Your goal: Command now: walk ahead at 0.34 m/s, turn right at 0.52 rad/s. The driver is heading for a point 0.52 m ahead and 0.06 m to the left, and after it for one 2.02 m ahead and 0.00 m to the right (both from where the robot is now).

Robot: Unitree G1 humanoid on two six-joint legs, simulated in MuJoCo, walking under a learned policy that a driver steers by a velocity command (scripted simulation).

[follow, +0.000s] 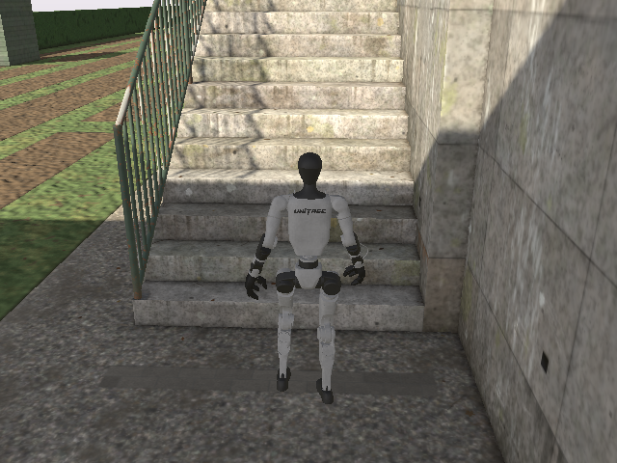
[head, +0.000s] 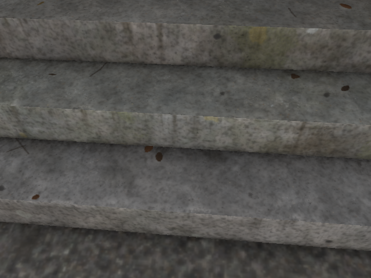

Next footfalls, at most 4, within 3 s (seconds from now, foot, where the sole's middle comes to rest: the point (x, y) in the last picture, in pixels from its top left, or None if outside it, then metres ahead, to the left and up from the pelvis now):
0.08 left None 0.10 0.13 -0.78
0.54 right None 0.36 -0.10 -0.78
1.06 left None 0.46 0.05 -0.78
1.54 right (220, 184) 0.77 -0.04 -0.60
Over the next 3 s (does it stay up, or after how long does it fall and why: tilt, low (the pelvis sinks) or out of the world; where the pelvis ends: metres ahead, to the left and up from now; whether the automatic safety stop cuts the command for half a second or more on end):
stays up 1.38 0.13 0.55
